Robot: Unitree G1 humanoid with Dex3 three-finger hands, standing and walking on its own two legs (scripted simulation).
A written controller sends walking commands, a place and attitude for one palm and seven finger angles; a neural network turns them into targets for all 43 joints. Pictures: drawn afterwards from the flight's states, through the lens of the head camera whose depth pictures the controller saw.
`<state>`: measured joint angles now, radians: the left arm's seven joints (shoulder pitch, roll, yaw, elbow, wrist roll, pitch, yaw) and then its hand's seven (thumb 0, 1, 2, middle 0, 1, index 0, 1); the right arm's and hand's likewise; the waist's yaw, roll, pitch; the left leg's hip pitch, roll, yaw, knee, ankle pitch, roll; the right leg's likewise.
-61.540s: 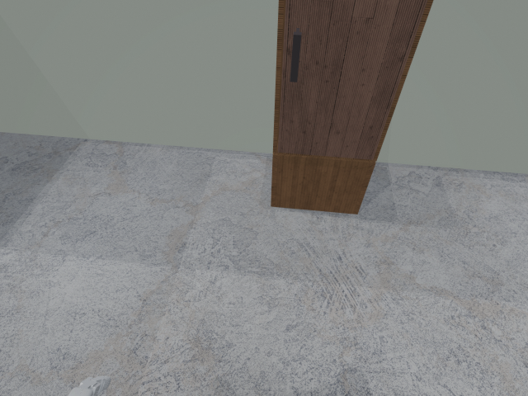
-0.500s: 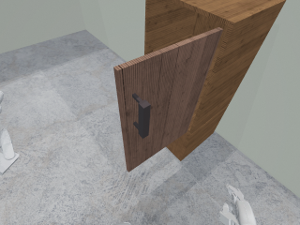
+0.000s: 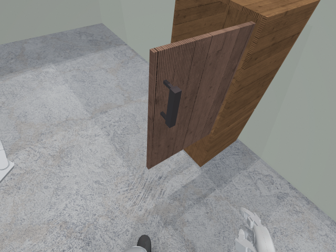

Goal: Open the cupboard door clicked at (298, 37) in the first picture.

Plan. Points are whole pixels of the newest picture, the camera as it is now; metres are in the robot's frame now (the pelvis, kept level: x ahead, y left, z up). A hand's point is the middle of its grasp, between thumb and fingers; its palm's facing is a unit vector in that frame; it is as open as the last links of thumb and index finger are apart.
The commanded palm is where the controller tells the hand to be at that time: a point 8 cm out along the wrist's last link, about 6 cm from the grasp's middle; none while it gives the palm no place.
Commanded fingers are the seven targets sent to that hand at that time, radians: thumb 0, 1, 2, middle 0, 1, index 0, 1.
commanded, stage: stop stepping back and stand still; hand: left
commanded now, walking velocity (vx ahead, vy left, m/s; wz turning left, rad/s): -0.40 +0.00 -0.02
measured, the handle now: (168, 104) +0.52 +0.05 +0.04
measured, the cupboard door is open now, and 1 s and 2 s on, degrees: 87 87 87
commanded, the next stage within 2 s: let the arm hang, fingers relaxed in 1.86 s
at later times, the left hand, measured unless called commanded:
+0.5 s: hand out of the picture +0.09 +0.22 +0.17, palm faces +0.33 -0.81 -0.49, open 7.4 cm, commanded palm +0.03 +0.28 +0.18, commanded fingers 0.00 0.90 0.90 -0.20 -0.30 -0.20 -0.30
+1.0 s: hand out of the picture +0.04 +0.25 +0.18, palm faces +0.47 -0.75 -0.47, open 7.4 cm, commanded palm -0.03 +0.29 +0.18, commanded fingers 0.00 0.90 0.90 -0.20 -0.30 -0.20 -0.30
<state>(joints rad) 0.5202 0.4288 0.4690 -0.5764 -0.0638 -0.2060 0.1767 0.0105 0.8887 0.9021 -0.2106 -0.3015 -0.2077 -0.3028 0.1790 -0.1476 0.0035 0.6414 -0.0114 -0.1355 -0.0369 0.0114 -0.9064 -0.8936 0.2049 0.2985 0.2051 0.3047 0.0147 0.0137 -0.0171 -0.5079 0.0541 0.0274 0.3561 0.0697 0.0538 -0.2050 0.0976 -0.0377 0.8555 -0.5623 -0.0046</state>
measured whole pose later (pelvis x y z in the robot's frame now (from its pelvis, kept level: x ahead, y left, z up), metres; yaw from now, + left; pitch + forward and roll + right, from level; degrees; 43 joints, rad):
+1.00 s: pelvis -0.16 -0.01 +0.00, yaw +0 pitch +0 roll +2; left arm 0.52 0.42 0.43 -0.46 0.00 -0.22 0.18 0.01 0.88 0.90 -0.22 -0.30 -0.21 -0.30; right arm 0.27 -0.19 -0.02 0.64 -0.02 -0.15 -0.08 0.01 -0.91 -0.89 0.20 0.30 0.20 0.30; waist -0.01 -0.05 -0.03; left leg -0.13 0.01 0.08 0.48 -0.34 -0.01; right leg -0.40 0.01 -0.07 0.77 -0.39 0.00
